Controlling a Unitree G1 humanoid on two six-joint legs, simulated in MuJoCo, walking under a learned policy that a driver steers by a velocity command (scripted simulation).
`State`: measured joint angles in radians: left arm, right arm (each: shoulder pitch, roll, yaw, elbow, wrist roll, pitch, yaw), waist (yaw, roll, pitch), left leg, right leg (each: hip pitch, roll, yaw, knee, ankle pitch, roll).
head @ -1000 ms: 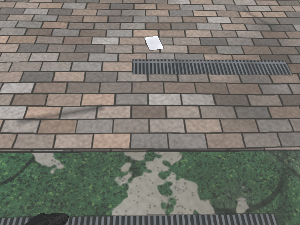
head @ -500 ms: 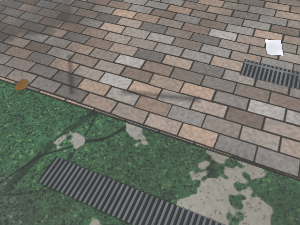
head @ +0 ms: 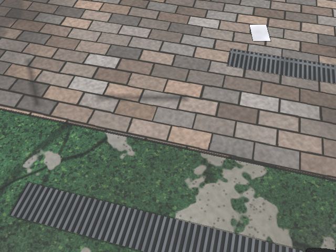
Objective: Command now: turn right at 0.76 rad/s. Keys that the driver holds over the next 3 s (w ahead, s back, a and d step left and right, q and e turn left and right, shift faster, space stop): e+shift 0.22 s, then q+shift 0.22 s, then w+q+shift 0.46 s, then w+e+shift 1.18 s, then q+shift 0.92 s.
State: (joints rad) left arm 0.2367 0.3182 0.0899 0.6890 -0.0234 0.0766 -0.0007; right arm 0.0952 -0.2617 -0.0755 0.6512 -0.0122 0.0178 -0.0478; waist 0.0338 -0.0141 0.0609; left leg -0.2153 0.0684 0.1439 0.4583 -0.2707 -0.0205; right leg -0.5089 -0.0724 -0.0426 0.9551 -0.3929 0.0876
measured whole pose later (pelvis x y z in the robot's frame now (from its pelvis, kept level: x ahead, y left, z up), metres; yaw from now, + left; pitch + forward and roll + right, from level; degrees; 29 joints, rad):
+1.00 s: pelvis +0.27 +0.09 -0.01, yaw +12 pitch +2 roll +0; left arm 0.24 0.30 0.03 0.73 0.06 -0.05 -0.04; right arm 0.33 -0.31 -0.04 0.72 -0.02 -0.02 0.02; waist 0.01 -0.05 0.00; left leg -0.22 -0.10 0.03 0.52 -0.32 0.11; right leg -0.55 -0.13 0.00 1.20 -0.25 0.01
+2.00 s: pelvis +1.18 +0.17 -0.01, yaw -33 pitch +2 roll +3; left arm 0.01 0.36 0.05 0.62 0.03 0.01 -0.08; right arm 0.52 -0.34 -0.06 0.89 -0.03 -0.10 0.00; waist -0.07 -0.06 0.01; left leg 0.06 0.00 0.22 0.29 -0.36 -0.02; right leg -0.81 -0.06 -0.05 1.13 -0.10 -0.11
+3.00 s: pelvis +1.61 -0.09 +0.00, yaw -7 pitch +3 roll -2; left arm 0.04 0.29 0.07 0.76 -0.01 -0.01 0.02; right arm 0.17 -0.33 -0.10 0.53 0.01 0.06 -0.04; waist -0.02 0.01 0.06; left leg -0.39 -0.18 -0.28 0.50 -0.12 0.05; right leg -0.48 0.06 0.20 0.71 -0.30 0.07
